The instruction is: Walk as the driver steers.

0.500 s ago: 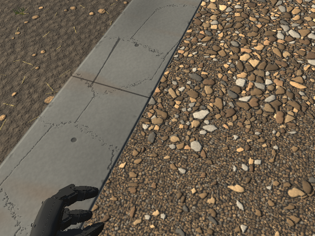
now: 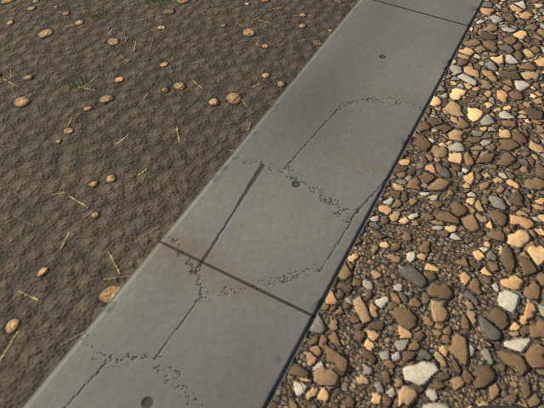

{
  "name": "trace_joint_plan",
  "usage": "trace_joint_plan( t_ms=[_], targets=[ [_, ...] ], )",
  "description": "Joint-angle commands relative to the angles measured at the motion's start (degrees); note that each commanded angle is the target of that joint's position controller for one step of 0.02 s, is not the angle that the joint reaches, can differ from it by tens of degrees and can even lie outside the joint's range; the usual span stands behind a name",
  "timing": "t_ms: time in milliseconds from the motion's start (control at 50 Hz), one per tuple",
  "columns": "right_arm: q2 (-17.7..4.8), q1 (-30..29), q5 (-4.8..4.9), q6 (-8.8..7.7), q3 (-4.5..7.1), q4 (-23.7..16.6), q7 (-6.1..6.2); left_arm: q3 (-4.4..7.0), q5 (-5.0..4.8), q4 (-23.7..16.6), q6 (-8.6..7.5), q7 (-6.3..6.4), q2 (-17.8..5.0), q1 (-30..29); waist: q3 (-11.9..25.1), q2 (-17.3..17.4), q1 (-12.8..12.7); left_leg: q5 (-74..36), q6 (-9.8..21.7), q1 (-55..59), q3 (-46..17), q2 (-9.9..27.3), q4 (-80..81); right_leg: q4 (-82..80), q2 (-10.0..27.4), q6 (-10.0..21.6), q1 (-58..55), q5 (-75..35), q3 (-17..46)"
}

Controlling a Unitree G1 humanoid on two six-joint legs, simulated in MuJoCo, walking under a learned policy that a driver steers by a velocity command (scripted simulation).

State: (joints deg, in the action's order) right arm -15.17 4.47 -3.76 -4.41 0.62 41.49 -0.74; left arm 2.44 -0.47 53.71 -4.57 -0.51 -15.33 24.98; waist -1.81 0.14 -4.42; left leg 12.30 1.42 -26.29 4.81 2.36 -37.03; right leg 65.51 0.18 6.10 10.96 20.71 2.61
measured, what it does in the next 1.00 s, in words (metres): walks ahead, turning right: right foot, then left foot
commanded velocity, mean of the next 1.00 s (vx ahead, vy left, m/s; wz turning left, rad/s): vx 1.00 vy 0.00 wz -0.92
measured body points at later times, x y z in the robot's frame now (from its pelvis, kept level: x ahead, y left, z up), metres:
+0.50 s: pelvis +0.46 -0.10 -0.01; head +0.48 -0.10 +0.44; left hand +0.62 +0.15 -0.14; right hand +0.50 -0.38 -0.11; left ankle +0.43 +0.10 -0.60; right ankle +0.48 -0.10 -0.72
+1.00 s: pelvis +0.87 -0.29 +0.02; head +0.88 -0.30 +0.46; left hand +1.21 -0.25 -0.06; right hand +0.66 -0.50 -0.10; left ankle +0.95 -0.18 -0.72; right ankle +0.80 -0.34 -0.62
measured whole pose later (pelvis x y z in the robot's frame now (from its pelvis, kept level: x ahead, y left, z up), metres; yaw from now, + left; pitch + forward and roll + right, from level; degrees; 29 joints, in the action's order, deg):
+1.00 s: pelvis +0.87 -0.29 +0.02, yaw -54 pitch +1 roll +3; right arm -19.2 20.1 -1.9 -4.4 4.0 45.3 0.4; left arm 3.7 2.1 40.0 -0.2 -3.3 -22.0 8.4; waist -1.1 -3.1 1.8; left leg 15.8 -0.7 -8.6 8.8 0.4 -23.8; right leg 73.1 1.0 5.9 35.8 14.1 0.4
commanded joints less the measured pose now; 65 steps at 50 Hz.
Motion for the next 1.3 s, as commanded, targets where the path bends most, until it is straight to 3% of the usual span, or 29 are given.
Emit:
trace_joint_plan(
  t_ms=[20, 140, 220, 260, 320, 340, 360, 380, 400, 420, 460, 520, 620, 700, 740, 780, 800, 820, 840, 860, 880, 960, 1100, 1160, 1220, 1240, 1260, 1280, 1300],
  targets=[
    [-7.1, 12.1, 0.55, -0.50, 3.33, 1.8, 0.53, 1.10, 0.56, -6.0, 0.07, -0.43, -4.8, -5.7, 3.9, 2.9, 7.4, 8.8, 4.4, 27.0, -22.6, 16.2, 23.2, 10.7, 5.4, 1.1, 29.5, -7.2, 1.5],
    [-2.6, 14.6, 2.76, -2.83, 2.29, 6.7, -0.05, -0.05, 1.86, -12.4, 3.86, -3.23, 0.1, -16.5, -3.6, 4.5, 3.3, -13.0, 2.0, 19.1, 1.3, 12.1, 28.8, 3.2, 7.8, -0.3, 32.8, -15.5, -2.6],
    [-6.4, 14.1, 2.50, -3.31, 3.07, 7.3, 0.99, -0.79, 1.68, -16.0, 3.61, -4.98, -1.3, -24.6, -7.0, 2.1, 2.4, -23.6, 1.3, 19.1, 11.5, 10.1, 33.0, -17.1, 5.4, 2.1, 26.0, -25.0, -9.1],
    [-8.9, 16.3, 2.70, -2.86, 3.40, 7.7, 1.57, -0.62, 1.57, -16.0, 3.41, -4.97, -2.4, -25.0, -5.7, 2.2, 1.8, -47.2, 0.5, 24.7, 13.7, 10.3, 28.9, -21.7, 1.1, 4.1, 20.7, -25.4, -13.3],
    [-14.7, 14.4, 2.21, 0.02, 5.05, 6.0, 2.52, 1.34, 1.02, -11.9, 3.39, -3.38, -7.4, -8.9, 4.3, 6.5, -7.4, -74.2, 0.7, 30.3, 12.9, 13.0, 5.4, -21.3, -4.9, 6.8, 4.3, -15.4, -14.1],
    [-15.3, 12.2, 1.96, 1.11, 5.41, 4.8, 2.45, 2.94, 1.12, -8.5, 3.46, -2.47, -10.1, 2.7, 9.5, 5.7, -12.2, -70.5, 1.5, 25.8, 11.0, 13.6, -10.5, -23.3, -6.0, 8.5, -8.1, -10.8, -11.6],
    [-13.7, 11.9, 1.56, 1.51, 5.31, 4.9, 1.82, 4.71, 0.97, -6.0, 3.76, -1.04, -12.6, 7.5, 10.5, 1.0, -12.5, -41.6, 0.3, 15.3, 10.2, 8.8, -30.6, -26.8, -5.5, 9.9, -19.1, -6.5, -6.1],
    [-4.0, 11.1, 0.76, 0.99, 2.83, 2.4, 0.96, 5.49, 0.13, -6.6, 4.32, -0.26, -16.3, 0.8, 3.3, -13.7, -5.0, 13.5, -1.3, -3.0, 7.9, -1.7, -52.4, -29.2, 2.8, 11.5, -18.7, -11.9, 10.6],
    [-5.3, 13.4, 2.43, -0.47, 2.57, -5.3, 0.66, 6.34, 1.79, -9.2, 4.96, -0.53, -21.2, -1.2, 15.2, -16.8, -0.4, 16.7, -3.0, -20.4, -4.8, -5.3, -60.2, -43.2, 11.6, 22.9, -33.6, -2.0, 40.9],
    [-7.7, 9.6, 1.83, -2.10, 2.26, -5.2, 0.88, 6.27, 2.04, -10.2, 4.83, -0.12, -18.5, -1.4, 12.2, -5.1, -1.4, 12.4, -2.3, -24.5, -9.3, -1.4, -56.4, -51.6, 14.1, 20.8, -31.1, 4.3, 46.4],
    [-7.6, 6.1, 1.07, -2.44, 1.83, -4.5, 1.19, 5.07, 1.47, -8.5, 3.35, 0.67, -13.4, -3.8, 1.4, 5.6, 3.0, 8.6, -2.9, -19.4, -9.6, 2.6, -45.7, -52.4, 10.0, 16.6, -13.8, -4.5, 36.9],
    [-6.3, 7.1, -0.57, 1.04, 1.22, -4.4, 0.76, 3.53, 0.50, -9.2, 0.84, 0.98, -10.4, -6.4, -0.8, 6.0, 7.3, 10.1, -5.7, -10.2, -9.0, 5.8, -34.5, -53.3, 4.1, 15.1, 1.8, -14.4, 25.4],
    [-3.0, -8.3, 1.20, 1.45, -0.47, -10.9, -0.42, 4.21, 0.38, -8.9, -0.35, -0.13, -11.3, -2.2, -3.7, 1.8, 1.7, -11.9, -5.6, -5.1, -4.4, 2.9, -8.3, -55.4, -2.1, 10.9, 6.7, -27.7, 18.8],
    [-4.5, -12.0, 2.12, 0.97, -0.25, -13.2, -0.25, 4.80, -0.03, -7.9, -0.11, -0.04, -12.3, 0.8, -1.1, -1.8, -1.1, -17.9, -3.2, -1.1, -4.8, -0.7, 3.3, -51.9, 0.3, 7.7, -3.6, -40.0, 21.1],
    [-7.2, -5.8, 2.27, 0.74, 0.88, -11.8, 0.50, 5.18, 0.04, -8.5, -0.05, 0.42, -14.1, -1.6, 3.1, -2.4, 2.3, -13.9, -2.2, 10.5, -5.4, -3.7, 7.3, -44.2, -0.1, 4.8, -5.6, -52.1, 21.4],
    [-13.0, 14.4, 2.94, 0.41, 3.63, -7.0, 2.37, 5.70, 1.00, -9.6, -0.42, -0.11, -17.2, -7.1, 13.2, -2.9, 14.4, -4.9, -1.1, 32.0, -6.3, -2.5, 6.1, -21.1, -1.9, 2.3, -1.0, -54.9, 20.2],
    [-16.6, 26.7, 1.44, 0.24, 5.16, -4.7, 3.64, 3.93, 1.36, -11.3, -1.11, -0.21, -10.6, -8.7, 19.8, 2.7, 18.3, 12.8, 0.4, 45.5, -16.0, 7.7, 5.3, -2.0, -5.1, 1.9, 8.3, -34.4, 16.5],
    [-19.9, 23.1, -1.17, 0.10, 5.53, -5.1, 3.20, 1.44, -1.32, -14.1, -0.70, -0.08, -2.0, -1.5, 24.7, 20.8, 9.9, 27.2, 4.9, 54.3, -47.2, 24.5, 16.8, 13.2, -11.0, 0.3, 25.3, 9.9, 9.8],
    [-16.0, 15.9, -0.05, 0.51, 5.76, -6.2, 2.41, 1.05, 0.06, -13.8, 0.06, 0.60, -6.9, -2.7, 20.8, 18.1, 8.4, 36.8, 6.3, 47.3, -56.0, 23.5, 22.0, 16.3, -5.6, 1.4, 31.0, 3.5, 6.9],
    [-10.0, 11.0, 0.52, 0.79, 4.43, -6.9, 2.18, 1.68, 1.28, -13.1, 0.88, 0.24, -9.5, -7.2, 12.5, 9.9, 8.2, 35.1, 6.0, 38.4, -45.0, 20.3, 22.3, 14.1, -2.1, 1.0, 31.4, -2.6, 5.0],
    [-7.5, 10.4, 0.55, 0.92, 3.86, -5.6, 1.94, 1.76, 2.03, -13.0, 1.50, -0.55, -9.7, -9.5, 7.4, 3.3, 7.7, 24.8, 5.8, 31.7, -35.9, 18.1, 22.2, 12.2, -0.1, 0.5, 30.4, -4.8, 3.7],
    [-5.0, 15.9, 2.12, -0.99, 2.95, 1.2, 0.82, 0.05, 2.70, -17.5, 4.19, -3.33, -4.1, -15.7, -0.2, 3.9, 5.2, 4.8, 3.5, 21.8, -16.5, 15.2, 26.2, 9.9, 5.3, -0.2, 32.9, -5.6, 2.6],
    [-7.5, 17.5, 2.25, -2.90, 3.17, 4.6, 0.49, -1.28, 2.27, -23.8, 4.64, -5.45, -4.6, -29.3, -7.1, 1.4, 4.4, -21.6, -0.2, 19.0, 8.2, 9.4, 32.4, -11.5, 3.9, 1.1, 30.2, -22.2, -7.3],
    [-10.6, 21.8, 2.29, -2.15, 3.63, 5.6, 1.35, -1.45, 2.15, -23.4, 4.18, -5.59, -4.3, -31.2, -5.3, 2.6, 4.4, -55.6, -1.9, 26.6, 12.6, 9.2, 26.6, -20.0, -1.8, 4.3, 22.5, -20.6, -14.5],
    [-16.0, 19.5, 2.04, 0.55, 5.00, 4.3, 2.64, 0.64, 1.90, -18.5, 3.91, -3.79, -8.7, -14.4, 4.9, 7.3, -5.6, -79.2, -1.3, 29.6, 11.4, 13.3, 2.3, -21.5, -6.9, 7.2, 4.2, -10.8, -13.6],
    [-16.1, 16.4, 1.89, 1.36, 5.09, 2.6, 2.40, 2.43, 1.81, -14.5, 3.57, -2.71, -11.5, -1.8, 9.9, 6.8, -10.6, -73.9, -0.2, 22.4, 9.8, 13.7, -14.1, -25.1, -7.6, 9.3, -10.7, -8.6, -10.1],
    [-13.6, 15.9, 1.42, 1.69, 4.90, 2.3, 1.57, 4.30, 1.29, -12.1, 3.66, -1.06, -13.7, 1.4, 9.9, 0.4, -9.8, -30.2, -0.8, 8.8, 9.4, 7.5, -34.2, -29.8, -4.7, 11.0, -22.3, -5.7, -2.9],
    [-6.5, 18.2, 1.18, 1.21, 3.24, -3.0, 0.64, 5.54, 1.84, -14.2, 4.78, -0.37, -20.1, -5.3, 10.6, -14.1, -0.3, 17.7, -4.1, -15.2, 6.7, -2.4, -56.0, -32.1, 8.6, 17.9, -33.9, -10.9, 24.3],
    [-9.5, 13.0, 2.11, -0.36, 3.07, -7.7, 0.84, 5.98, 2.38, -16.1, 5.41, -0.15, -20.8, -1.2, 19.3, -5.4, -3.7, 14.9, -3.9, -23.2, -6.3, -2.4, -59.4, -42.7, 13.0, 23.0, -38.8, -3.1, 40.2]
  ],
)
Velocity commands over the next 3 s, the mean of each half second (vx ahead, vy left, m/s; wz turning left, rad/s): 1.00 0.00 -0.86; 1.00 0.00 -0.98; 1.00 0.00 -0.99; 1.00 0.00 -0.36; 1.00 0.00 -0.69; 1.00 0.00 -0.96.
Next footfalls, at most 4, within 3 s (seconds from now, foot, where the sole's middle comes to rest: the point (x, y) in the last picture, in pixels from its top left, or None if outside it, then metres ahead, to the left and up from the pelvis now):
0.36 right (350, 388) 0.52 -0.12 -0.76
0.80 left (379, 233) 0.98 -0.21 -0.76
1.26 right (531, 224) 1.05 -0.66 -0.76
1.66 left None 1.30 -1.05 -0.76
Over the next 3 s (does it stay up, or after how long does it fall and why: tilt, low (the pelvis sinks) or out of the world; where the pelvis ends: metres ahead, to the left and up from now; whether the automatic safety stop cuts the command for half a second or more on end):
stays up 0.85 -2.08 -0.03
